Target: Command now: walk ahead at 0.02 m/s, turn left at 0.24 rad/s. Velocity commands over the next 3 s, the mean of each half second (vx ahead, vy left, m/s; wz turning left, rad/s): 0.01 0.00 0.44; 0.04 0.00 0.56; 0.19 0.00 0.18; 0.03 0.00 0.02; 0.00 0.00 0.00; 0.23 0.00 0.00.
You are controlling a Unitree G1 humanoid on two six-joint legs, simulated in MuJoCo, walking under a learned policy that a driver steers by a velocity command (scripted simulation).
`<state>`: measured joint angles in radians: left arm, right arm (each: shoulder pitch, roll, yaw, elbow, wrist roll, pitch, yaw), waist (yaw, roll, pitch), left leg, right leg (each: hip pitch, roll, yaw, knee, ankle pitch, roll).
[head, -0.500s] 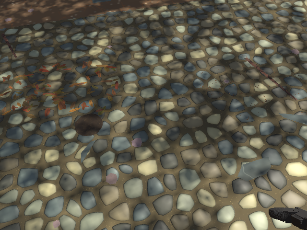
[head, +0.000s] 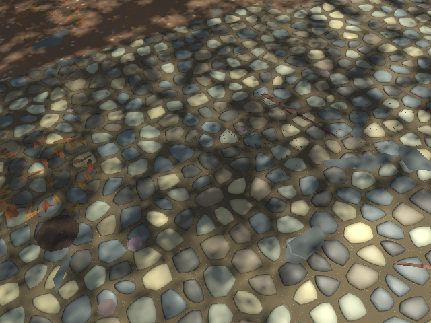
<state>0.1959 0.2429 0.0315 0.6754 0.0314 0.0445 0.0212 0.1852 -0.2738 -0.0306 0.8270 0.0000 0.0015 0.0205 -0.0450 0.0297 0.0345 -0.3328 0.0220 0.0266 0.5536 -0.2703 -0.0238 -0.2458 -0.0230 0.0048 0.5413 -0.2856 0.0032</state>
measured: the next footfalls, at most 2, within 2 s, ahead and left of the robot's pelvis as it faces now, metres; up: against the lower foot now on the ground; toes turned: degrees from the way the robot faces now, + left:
left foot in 0.24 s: +0.04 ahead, +0.12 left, +0.00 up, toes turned +11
right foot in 0.76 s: +0.12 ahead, -0.08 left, +0.00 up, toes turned +33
